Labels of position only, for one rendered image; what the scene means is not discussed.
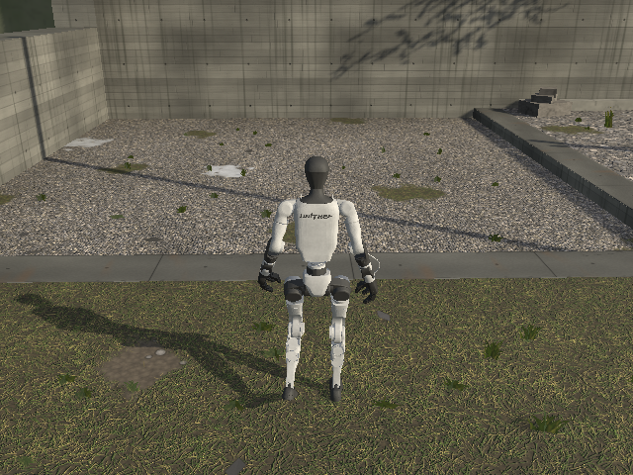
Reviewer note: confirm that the right robot hand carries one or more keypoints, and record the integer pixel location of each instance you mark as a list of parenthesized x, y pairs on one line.
[(370, 287)]

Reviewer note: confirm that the robot right forearm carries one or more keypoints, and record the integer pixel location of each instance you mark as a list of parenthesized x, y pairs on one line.
[(364, 265)]

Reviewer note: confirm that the right robot shin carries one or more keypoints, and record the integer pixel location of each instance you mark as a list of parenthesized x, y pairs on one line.
[(337, 358)]

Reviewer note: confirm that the robot left forearm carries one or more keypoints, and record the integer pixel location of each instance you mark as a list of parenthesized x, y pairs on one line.
[(268, 260)]

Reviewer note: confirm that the left robot hand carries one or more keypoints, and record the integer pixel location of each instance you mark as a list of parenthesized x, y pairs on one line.
[(271, 277)]

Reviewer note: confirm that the right robot thigh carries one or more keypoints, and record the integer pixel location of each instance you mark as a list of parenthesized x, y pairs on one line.
[(339, 293)]

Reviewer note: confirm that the robot left upper arm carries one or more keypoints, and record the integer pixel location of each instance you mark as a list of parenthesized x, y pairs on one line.
[(285, 209)]

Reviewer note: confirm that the robot right upper arm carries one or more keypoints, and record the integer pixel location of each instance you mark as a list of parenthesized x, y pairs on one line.
[(347, 209)]

